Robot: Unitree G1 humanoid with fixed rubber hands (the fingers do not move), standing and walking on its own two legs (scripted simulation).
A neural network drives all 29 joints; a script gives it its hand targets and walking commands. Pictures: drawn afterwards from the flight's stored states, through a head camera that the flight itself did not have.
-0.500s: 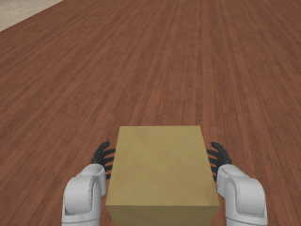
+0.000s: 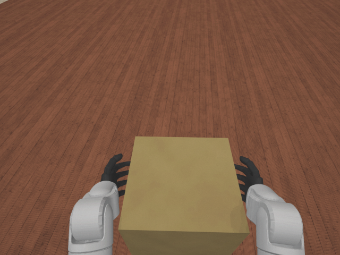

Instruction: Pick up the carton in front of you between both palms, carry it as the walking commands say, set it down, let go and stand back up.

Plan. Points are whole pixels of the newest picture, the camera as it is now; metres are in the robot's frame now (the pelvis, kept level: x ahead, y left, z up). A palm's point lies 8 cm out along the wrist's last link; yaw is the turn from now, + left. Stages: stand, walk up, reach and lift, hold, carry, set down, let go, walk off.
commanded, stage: carry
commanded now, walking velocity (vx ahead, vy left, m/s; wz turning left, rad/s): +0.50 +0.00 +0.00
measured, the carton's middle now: (179, 203) +0.27 -0.01 +0.00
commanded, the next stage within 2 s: none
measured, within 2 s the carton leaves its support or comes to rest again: neither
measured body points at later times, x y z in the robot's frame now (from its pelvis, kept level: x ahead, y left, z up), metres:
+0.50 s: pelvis +0.30 -0.03 +0.00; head +0.34 -0.05 +0.45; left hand +0.57 +0.13 +0.06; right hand +0.59 -0.17 +0.05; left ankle +0.36 +0.10 -0.72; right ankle +0.30 -0.12 -0.75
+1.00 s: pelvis +0.42 -0.01 -0.02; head +0.41 -0.01 +0.43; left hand +0.69 +0.14 +0.03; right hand +0.69 -0.17 +0.03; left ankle +0.43 +0.09 -0.75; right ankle +0.30 -0.12 -0.75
